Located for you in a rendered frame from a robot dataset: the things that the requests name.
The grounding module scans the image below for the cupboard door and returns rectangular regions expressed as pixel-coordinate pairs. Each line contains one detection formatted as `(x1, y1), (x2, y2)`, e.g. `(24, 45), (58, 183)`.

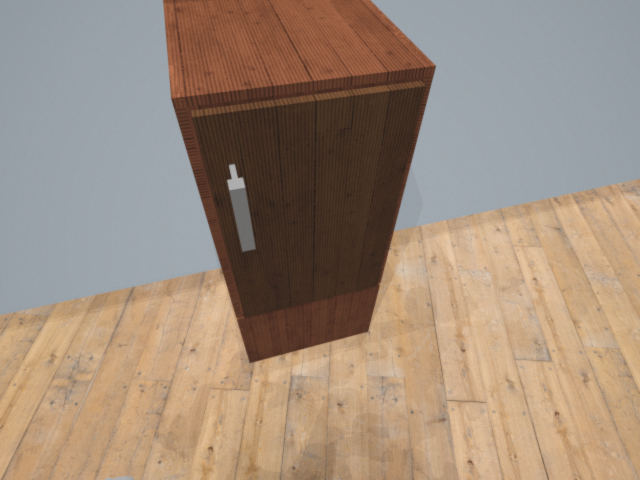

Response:
(191, 81), (426, 318)

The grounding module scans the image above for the handle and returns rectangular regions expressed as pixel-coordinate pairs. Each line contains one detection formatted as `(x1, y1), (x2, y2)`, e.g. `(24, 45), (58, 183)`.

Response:
(227, 164), (256, 252)

